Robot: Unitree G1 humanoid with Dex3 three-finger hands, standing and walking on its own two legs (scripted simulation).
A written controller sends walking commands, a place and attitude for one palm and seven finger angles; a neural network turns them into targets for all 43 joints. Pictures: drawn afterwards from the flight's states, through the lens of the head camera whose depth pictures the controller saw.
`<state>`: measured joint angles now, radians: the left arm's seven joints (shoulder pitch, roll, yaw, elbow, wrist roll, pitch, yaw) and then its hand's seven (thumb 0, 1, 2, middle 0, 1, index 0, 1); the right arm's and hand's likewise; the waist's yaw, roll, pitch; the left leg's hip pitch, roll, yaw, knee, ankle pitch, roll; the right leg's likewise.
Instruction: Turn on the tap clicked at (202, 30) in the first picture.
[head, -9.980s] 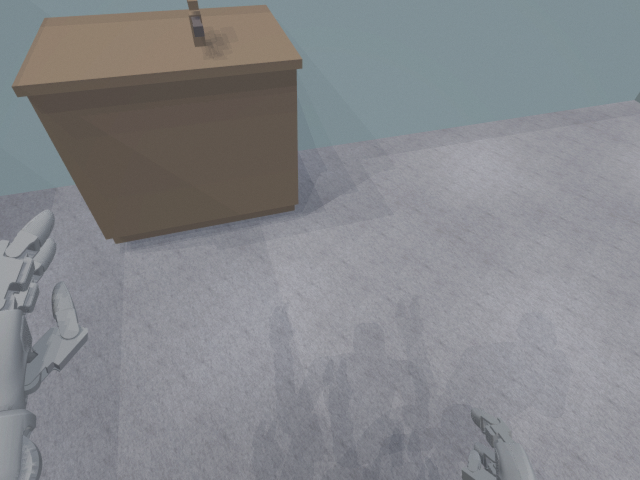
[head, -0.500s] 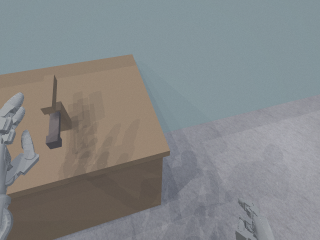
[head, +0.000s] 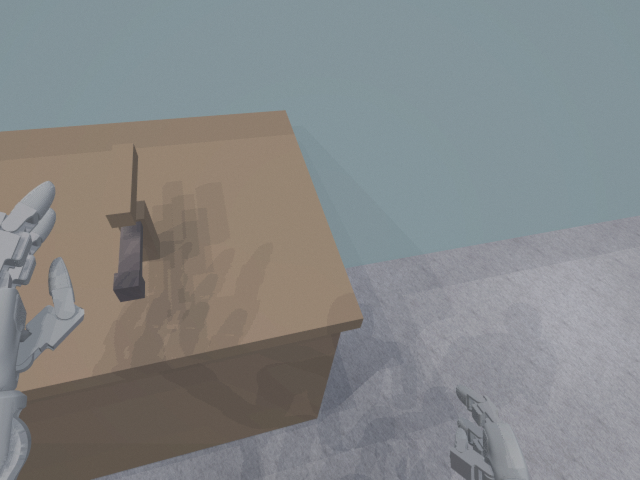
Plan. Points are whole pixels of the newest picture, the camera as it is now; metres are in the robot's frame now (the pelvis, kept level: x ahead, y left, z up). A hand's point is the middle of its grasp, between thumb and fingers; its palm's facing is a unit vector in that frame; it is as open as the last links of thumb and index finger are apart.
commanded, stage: come to a stop and stand still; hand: left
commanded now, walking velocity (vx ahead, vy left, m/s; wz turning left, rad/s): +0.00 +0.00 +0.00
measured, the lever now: (129, 285) +0.31 +0.27 +0.05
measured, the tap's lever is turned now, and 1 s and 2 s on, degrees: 0 0 0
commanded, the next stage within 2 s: look again from close up in 0.12 s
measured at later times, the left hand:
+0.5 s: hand (84, 310) +0.22 +0.24 +0.15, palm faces +0.38 -0.85 -0.36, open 7.4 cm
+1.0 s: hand (113, 338) +0.20 +0.21 +0.16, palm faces +0.34 -0.84 -0.42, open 7.4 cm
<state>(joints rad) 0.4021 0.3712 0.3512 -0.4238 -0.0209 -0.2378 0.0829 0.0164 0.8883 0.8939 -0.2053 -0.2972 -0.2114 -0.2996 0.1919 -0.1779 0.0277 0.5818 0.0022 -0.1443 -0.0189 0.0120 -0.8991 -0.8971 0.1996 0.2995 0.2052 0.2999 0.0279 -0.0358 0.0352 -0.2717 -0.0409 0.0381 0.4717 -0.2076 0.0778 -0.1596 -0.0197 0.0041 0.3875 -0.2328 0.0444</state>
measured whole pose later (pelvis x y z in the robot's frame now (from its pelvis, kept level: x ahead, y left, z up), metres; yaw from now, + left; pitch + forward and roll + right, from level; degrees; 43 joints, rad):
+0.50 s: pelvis +0.01 -0.01 +0.00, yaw +0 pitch +0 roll -2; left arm 0.42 0.36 0.34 -0.44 -0.04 -0.20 0.10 0.02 0.89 0.89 -0.21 -0.30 -0.21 -0.30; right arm 0.22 -0.20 0.02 0.58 0.01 -0.09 -0.04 0.01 -0.90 -0.90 0.20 0.30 0.20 0.30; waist 0.02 -0.01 0.03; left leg -0.25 -0.04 0.03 0.46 -0.21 0.07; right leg -0.13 -0.02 -0.01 0.37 -0.24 0.04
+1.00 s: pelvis -0.03 -0.04 +0.00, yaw -1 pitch +1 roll -2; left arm 0.44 0.38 0.37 -0.50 -0.06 -0.22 0.08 0.02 0.89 0.89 -0.21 -0.30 -0.21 -0.30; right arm 0.17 -0.18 0.01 0.53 0.01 -0.09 -0.03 0.01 -0.90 -0.90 0.20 0.30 0.20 0.30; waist 0.04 0.01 0.08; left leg -0.34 0.01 0.02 0.50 -0.18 0.03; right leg -0.24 0.04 -0.01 0.44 -0.21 0.00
